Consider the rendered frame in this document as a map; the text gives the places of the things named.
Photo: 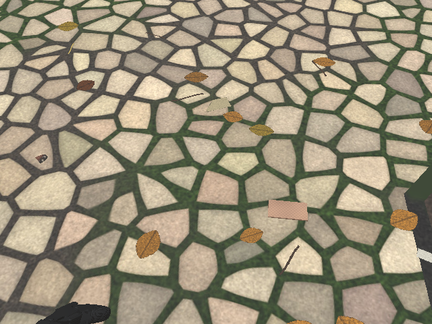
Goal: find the robot left hand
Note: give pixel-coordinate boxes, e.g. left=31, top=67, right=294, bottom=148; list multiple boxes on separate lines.
left=36, top=302, right=111, bottom=324

